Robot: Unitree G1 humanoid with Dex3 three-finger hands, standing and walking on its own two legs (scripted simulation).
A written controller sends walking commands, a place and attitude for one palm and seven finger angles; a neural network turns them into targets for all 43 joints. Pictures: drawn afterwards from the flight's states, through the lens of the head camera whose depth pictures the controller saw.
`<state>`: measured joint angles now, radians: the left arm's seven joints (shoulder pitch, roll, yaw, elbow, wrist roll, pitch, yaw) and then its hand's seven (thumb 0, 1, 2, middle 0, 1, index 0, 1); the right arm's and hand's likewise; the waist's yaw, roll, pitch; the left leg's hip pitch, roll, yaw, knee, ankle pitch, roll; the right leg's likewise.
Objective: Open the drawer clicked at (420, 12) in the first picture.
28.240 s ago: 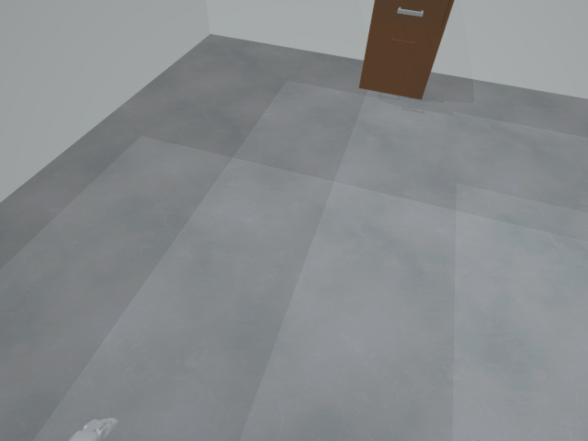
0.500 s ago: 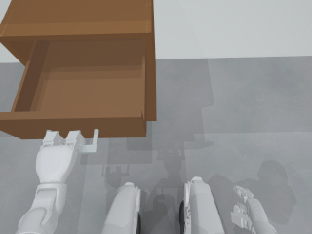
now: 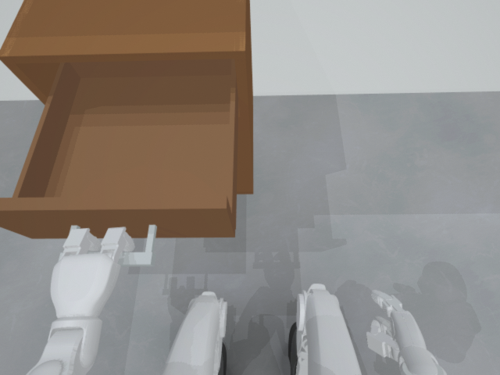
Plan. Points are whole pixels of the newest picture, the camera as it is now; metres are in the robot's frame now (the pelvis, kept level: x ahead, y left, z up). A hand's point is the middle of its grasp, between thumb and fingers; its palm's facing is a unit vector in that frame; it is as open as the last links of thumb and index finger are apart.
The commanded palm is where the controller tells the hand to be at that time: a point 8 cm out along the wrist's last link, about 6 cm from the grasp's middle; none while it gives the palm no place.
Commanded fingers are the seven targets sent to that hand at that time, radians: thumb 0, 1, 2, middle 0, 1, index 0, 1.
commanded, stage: pull the drawer open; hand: left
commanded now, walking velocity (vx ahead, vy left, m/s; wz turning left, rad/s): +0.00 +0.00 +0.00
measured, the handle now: (110, 246) +0.31 +0.25 -0.04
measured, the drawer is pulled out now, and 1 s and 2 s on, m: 0.28 0.30 0.30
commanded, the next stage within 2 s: open the thumb to release the handle in 0.48 s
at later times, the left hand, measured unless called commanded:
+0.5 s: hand (103, 293) +0.24 +0.26 -0.07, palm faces -0.09 -0.03 -1.00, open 5.2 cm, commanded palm +0.19 +0.26 -0.02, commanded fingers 0.00 0.90 0.90 -0.40 -1.35 -0.40 -1.35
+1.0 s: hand (103, 293) +0.24 +0.26 -0.07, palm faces -0.08 -0.03 -1.00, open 10.5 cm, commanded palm +0.21 +0.25 -0.02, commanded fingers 0.00 -0.50 0.30 -0.30 -1.20 -0.30 -1.20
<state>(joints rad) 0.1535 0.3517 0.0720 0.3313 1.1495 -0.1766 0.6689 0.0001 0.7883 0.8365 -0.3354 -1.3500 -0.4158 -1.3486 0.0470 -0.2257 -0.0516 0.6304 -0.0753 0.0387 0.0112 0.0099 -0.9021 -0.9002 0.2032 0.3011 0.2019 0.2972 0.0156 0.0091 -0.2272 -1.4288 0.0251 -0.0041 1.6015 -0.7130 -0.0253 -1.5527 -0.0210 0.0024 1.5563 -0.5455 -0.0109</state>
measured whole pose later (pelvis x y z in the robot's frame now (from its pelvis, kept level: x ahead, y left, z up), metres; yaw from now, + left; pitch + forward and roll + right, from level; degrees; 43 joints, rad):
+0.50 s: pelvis +0.00 +0.00 +0.00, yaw +0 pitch +31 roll +2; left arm 0.23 0.35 0.07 0.28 1.14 -0.18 0.66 0.00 0.78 0.82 -0.33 -1.35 -0.42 -1.35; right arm 0.03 -0.21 -0.05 0.63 -0.08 0.04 0.00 0.01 -0.90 -0.90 0.20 0.30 0.20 0.30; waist 0.02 0.01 -0.23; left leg -1.43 0.03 0.00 1.60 -0.72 -0.03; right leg -1.56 -0.02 0.01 1.56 -0.55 -0.01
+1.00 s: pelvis -0.01 -0.01 +0.00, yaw +1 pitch +30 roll +1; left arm 0.18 0.35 0.05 0.33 1.14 -0.15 0.66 0.00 0.00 0.52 -0.32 -1.26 -0.35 -1.25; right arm 0.05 -0.23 -0.04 0.63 -0.08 0.02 -0.02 0.01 -0.90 -0.90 0.20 0.30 0.20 0.30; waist 0.03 0.01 -0.23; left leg -1.42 0.02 -0.02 1.60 -0.70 -0.03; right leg -1.55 -0.03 -0.01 1.56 -0.54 -0.02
